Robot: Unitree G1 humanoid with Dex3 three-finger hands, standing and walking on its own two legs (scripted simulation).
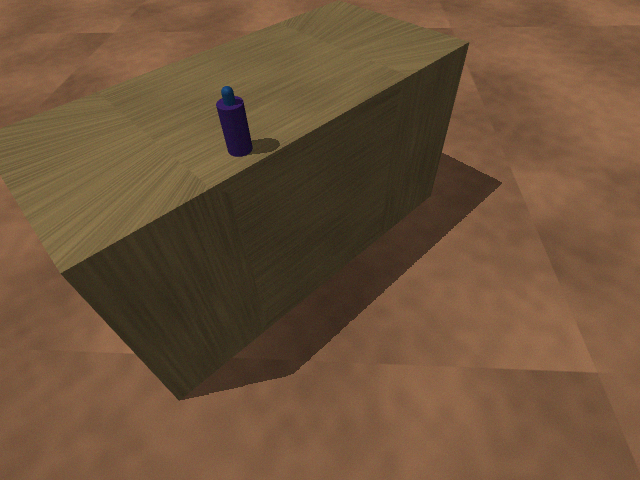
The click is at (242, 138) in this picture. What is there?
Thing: necked bottle
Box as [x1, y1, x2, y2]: [216, 86, 252, 156]
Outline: 224,86 221,90 222,97 217,101 216,106 228,152 235,156 241,156 247,154 252,148 243,102 241,98 233,95 232,89 230,87
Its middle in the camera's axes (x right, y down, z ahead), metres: -0.19 -0.27 +0.87
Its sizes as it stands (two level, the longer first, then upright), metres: 0.060 0.060 0.160
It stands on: a support 0.70 m high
